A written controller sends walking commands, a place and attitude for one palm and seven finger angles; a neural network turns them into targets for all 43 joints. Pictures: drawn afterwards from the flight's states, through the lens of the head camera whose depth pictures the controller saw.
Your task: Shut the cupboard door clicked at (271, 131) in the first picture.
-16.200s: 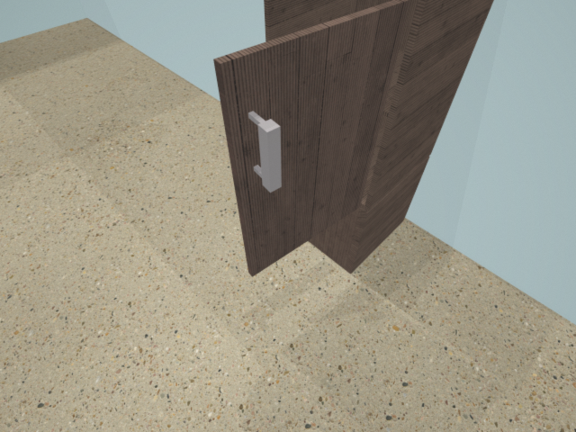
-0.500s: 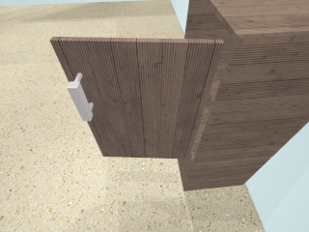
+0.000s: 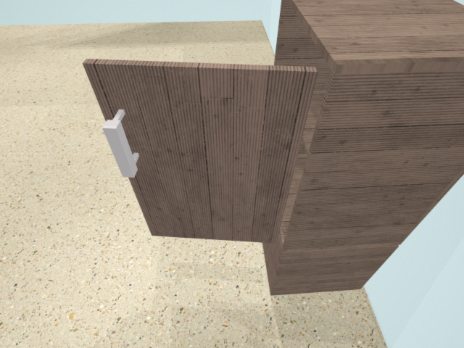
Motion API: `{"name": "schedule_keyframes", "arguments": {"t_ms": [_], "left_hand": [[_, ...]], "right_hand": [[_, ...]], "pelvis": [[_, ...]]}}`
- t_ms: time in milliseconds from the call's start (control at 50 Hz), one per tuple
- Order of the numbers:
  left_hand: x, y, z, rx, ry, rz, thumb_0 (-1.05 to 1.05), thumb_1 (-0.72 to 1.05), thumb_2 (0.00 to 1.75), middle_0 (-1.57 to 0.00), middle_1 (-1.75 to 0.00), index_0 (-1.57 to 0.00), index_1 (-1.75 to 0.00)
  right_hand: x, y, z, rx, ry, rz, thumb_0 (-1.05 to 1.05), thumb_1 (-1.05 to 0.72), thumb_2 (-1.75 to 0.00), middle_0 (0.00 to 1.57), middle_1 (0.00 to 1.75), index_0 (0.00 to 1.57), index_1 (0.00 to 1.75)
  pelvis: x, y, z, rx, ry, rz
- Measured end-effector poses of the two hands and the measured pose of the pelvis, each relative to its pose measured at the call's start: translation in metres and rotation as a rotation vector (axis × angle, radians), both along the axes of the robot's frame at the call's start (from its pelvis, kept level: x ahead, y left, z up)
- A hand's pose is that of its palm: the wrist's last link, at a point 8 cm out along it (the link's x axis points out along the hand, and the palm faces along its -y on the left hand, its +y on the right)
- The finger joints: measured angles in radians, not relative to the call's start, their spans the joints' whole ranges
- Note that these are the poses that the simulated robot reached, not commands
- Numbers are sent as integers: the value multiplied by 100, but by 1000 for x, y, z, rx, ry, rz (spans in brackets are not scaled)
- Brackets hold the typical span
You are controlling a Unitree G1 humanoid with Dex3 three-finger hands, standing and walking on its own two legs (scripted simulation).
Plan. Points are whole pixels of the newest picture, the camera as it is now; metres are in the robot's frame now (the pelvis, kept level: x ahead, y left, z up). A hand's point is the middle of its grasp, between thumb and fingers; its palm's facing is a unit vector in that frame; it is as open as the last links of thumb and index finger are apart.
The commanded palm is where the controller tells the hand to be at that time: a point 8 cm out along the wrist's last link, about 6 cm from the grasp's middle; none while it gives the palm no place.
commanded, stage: come to a stop and stand still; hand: left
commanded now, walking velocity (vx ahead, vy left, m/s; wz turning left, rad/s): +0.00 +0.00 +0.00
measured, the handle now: (125, 143) +0.48 +0.26 +0.08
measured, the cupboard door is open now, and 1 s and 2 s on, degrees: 82 82 82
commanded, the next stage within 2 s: look again from close up in 0.04 s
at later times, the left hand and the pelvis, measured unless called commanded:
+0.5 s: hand out of the picture +0.07 +0.25 -0.16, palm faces -0.05 -0.95 -0.30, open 7.4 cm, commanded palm none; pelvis +0.00 +0.03 +0.00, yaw +0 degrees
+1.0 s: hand (88, 319) +0.17 +0.25 -0.01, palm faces +0.10 -0.99 -0.07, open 6.9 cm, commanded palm +0.10 +0.30 -0.05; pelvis -0.01 +0.03 -0.06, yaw +3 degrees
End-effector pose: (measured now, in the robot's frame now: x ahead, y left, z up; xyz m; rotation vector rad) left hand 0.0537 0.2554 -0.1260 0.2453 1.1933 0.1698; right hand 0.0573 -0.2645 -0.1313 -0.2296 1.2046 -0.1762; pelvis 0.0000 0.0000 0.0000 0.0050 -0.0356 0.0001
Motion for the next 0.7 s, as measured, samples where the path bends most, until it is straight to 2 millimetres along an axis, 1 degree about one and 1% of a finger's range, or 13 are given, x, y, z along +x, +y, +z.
{"name": "schedule_keyframes", "arguments": {"t_ms": [220, 340, 480, 700], "left_hand": [[4, 27, 6, 41, 10, -17, 0, 90, 90, -20, -30, -20, -30], [5, 35, 5, 41, 26, -28, 0, 90, 90, -20, -30, -20, -30], [7, 41, 2, 29, 40, -37, 0, 90, 90, -20, -30, -20, -30], [11, 52, -1, 18, 37, -34, 0, 90, 90, -20, -30, -20, -30]], "right_hand": [[-27, 3, 0, -4, 89, -7, 1, -90, -90, 20, 30, 20, 30], [-34, 9, 0, -9, 114, -15, 1, -90, -90, 20, 30, 20, 30], [-25, 15, 3, -19, 101, -11, 1, -90, -90, 20, 30, 20, 30], [7, 23, 12, -42, 39, 14, 1, -90, -90, 20, 30, 20, 30]], "pelvis": [[-5, 8, 3, -1, 2, 1], [-5, 16, 3, -1, 0, -3], [-3, 25, 3, -1, -1, -7], [1, 36, 4, -5, -5, -5]]}}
